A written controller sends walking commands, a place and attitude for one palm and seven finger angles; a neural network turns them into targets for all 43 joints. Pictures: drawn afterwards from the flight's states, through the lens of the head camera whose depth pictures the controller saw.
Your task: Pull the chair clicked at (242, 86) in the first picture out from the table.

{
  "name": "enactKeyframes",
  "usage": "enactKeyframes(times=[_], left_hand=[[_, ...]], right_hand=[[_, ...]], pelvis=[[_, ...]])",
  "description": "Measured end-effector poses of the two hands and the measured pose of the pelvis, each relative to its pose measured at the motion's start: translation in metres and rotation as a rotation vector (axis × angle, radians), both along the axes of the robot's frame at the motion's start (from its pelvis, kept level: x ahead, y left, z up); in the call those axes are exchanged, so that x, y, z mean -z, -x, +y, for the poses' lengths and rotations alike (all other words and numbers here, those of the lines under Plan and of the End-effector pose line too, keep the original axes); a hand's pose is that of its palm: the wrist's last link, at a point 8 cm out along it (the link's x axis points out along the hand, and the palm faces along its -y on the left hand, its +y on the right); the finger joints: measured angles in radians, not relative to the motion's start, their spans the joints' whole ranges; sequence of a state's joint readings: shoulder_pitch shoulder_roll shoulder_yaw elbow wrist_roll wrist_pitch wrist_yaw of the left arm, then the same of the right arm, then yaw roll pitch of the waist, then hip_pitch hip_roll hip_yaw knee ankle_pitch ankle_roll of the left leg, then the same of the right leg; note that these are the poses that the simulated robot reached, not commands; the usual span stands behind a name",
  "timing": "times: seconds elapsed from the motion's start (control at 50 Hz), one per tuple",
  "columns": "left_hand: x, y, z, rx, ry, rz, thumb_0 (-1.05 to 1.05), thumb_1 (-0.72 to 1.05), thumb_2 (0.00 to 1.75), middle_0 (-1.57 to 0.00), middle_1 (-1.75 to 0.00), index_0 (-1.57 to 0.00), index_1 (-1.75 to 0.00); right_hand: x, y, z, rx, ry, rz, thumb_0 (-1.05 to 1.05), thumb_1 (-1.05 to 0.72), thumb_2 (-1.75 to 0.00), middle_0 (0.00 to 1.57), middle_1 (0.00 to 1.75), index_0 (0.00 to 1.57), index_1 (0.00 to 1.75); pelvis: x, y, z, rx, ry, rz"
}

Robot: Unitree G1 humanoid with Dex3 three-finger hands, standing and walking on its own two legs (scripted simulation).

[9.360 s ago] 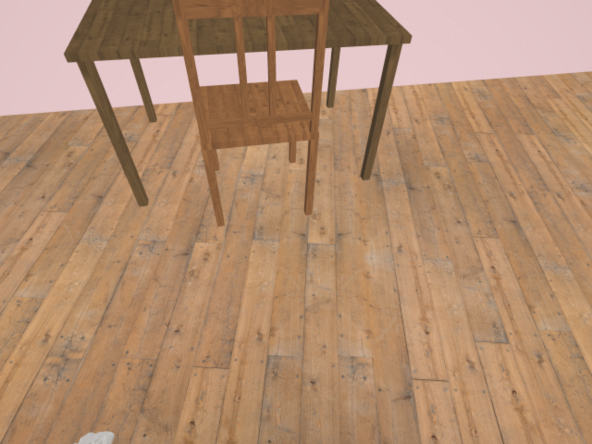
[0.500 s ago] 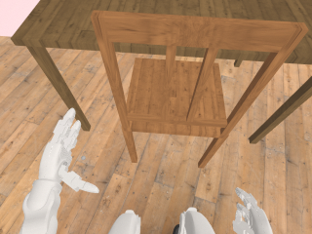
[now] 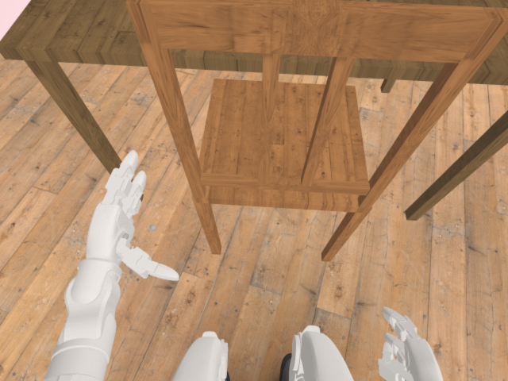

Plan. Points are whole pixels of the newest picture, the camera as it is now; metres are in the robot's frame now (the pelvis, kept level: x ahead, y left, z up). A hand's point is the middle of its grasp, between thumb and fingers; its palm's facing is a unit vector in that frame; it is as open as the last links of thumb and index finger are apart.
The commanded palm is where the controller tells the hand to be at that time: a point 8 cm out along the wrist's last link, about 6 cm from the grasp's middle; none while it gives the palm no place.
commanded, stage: aim the fingers beside a spindle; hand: left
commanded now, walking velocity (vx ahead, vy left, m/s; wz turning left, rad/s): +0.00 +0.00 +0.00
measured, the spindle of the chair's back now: (266, 131) +0.52 +0.00 +0.03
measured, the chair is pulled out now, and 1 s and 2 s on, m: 0.00 0.00 0.00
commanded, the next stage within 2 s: push the fingers through the gap in 0.96 s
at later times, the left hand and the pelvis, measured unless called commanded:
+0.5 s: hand (171, 212) +0.37 +0.15 +0.01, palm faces -0.06 -1.00 -0.05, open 16.9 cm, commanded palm +0.34 +0.20 +0.01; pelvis +0.00 +0.00 -0.01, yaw -1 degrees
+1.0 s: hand (163, 220) +0.36 +0.16 +0.00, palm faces -0.05 -1.00 -0.04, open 16.9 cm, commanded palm +0.34 +0.21 +0.00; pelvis +0.00 +0.01 -0.01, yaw -1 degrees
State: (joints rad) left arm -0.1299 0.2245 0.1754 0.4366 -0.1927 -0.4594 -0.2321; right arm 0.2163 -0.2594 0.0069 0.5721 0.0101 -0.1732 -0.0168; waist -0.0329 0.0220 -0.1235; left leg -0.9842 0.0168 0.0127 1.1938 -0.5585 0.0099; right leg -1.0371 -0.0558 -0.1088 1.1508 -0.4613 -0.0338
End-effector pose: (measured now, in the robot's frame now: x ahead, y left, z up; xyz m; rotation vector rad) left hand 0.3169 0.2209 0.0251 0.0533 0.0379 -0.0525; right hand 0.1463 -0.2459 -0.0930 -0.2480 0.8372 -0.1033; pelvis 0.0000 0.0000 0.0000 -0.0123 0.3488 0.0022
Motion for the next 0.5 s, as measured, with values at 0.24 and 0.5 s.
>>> enactKeyframes(times=[0.24, 0.5], left_hand=[[0.012, -0.022, -0.013, 0.006, 0.003, -0.003, -0.01, -0.5, 0.3, -0.06, -0.08, -0.06, -0.08], [0.017, -0.033, -0.019, 0.009, 0.001, -0.018, -0.01, -0.5, 0.3, -0.06, -0.08, -0.06, -0.08]], right_hand=[[0.014, 0.015, -0.002, 0.02, -0.004, 0.067, 0.01, -0.9, -0.9, 0.2, 0.3, 0.21, 0.3], [0.024, 0.03, -0.001, 0.043, -0.016, 0.127, 0.01, -0.9, -0.9, 0.2, 0.3, 0.2, 0.3]], pelvis=[[0.007, 0.001, 0.001, 0.006, -0.003, 0.027], [0.012, 0.002, 0.003, 0.013, -0.002, 0.045]])
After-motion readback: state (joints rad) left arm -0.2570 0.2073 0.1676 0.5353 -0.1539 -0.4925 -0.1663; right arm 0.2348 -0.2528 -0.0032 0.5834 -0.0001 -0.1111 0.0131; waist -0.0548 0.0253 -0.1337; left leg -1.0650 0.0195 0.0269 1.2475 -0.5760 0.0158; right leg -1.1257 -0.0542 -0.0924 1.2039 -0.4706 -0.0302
